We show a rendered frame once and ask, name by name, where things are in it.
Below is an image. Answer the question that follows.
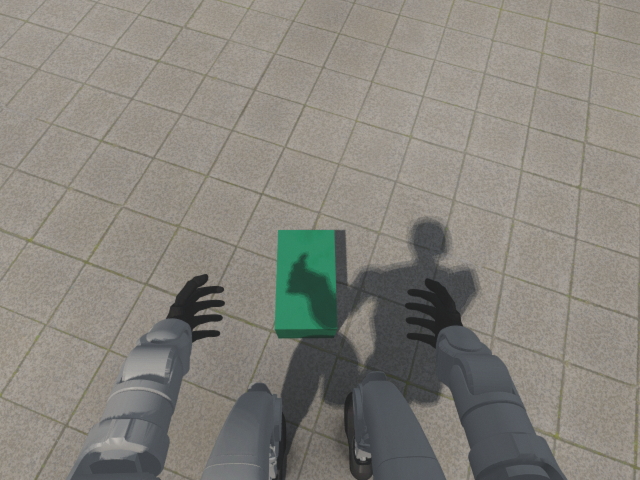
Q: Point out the carton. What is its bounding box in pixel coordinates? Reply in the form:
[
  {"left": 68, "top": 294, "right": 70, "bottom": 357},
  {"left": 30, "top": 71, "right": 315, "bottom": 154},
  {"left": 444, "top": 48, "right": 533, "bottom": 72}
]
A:
[{"left": 275, "top": 230, "right": 337, "bottom": 338}]

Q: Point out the right robot forearm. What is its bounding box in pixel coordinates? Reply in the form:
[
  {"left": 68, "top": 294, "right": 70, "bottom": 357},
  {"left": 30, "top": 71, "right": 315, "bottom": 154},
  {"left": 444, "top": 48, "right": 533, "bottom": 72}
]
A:
[{"left": 436, "top": 325, "right": 568, "bottom": 480}]

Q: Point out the robot right hand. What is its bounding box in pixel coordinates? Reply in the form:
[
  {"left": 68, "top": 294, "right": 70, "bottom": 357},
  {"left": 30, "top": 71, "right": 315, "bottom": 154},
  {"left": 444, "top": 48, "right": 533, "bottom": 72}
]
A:
[{"left": 405, "top": 278, "right": 463, "bottom": 349}]

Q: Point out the right robot shin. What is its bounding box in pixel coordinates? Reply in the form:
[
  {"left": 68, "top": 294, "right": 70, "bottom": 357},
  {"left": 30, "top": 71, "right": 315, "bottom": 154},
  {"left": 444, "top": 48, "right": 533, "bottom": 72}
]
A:
[{"left": 354, "top": 371, "right": 398, "bottom": 459}]

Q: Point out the robot left hand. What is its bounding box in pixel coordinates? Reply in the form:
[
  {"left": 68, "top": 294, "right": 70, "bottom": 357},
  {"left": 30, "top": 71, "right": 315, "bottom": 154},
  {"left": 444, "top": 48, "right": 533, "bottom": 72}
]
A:
[{"left": 166, "top": 274, "right": 225, "bottom": 343}]

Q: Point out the right robot foot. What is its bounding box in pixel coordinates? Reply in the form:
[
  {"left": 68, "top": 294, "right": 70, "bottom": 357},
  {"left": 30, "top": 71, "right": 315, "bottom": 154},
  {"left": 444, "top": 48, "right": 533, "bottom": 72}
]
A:
[{"left": 344, "top": 391, "right": 373, "bottom": 480}]

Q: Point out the left robot forearm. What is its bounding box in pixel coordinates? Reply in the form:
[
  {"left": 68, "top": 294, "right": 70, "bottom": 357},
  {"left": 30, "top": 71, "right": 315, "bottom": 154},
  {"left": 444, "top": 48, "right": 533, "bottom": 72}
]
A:
[{"left": 65, "top": 318, "right": 192, "bottom": 480}]

